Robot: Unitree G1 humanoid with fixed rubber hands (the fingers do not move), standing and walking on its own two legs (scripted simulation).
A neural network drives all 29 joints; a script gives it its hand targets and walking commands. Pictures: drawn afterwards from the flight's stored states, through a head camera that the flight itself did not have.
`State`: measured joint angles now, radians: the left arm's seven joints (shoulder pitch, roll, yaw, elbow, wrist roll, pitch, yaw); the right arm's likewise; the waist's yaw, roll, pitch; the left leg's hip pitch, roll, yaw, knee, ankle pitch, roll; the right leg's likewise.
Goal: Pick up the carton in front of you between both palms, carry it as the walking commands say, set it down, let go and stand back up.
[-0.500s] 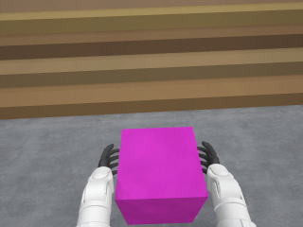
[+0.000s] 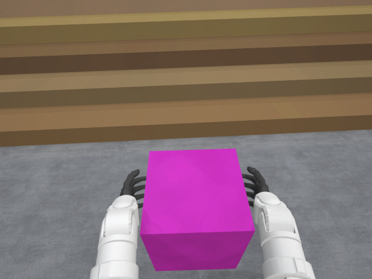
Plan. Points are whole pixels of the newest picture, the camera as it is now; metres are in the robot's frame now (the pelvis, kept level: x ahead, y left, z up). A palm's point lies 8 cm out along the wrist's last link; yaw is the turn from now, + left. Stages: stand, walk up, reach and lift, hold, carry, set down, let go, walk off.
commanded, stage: reach and lift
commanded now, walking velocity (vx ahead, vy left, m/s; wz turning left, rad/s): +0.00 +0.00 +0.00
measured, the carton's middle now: (194, 212) +0.31 +0.00 -0.05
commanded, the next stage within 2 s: hold in 0.54 s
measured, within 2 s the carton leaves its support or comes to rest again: neither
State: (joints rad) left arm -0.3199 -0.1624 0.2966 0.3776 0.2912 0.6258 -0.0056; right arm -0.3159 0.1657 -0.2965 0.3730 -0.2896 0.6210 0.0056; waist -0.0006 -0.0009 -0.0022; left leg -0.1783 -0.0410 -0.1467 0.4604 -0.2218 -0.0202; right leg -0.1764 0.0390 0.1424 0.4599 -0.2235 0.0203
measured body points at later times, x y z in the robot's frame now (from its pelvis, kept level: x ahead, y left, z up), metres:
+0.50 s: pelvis +0.02 +0.00 +0.01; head -0.02 +0.00 +0.45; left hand +0.31 +0.15 +0.03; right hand +0.31 -0.15 +0.03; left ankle +0.02 +0.13 -0.74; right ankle +0.02 -0.13 -0.74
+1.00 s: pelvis +0.00 +0.00 +0.00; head -0.04 +0.00 +0.45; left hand +0.30 +0.15 +0.05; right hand +0.30 -0.15 +0.05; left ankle +0.02 +0.13 -0.74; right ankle +0.02 -0.13 -0.74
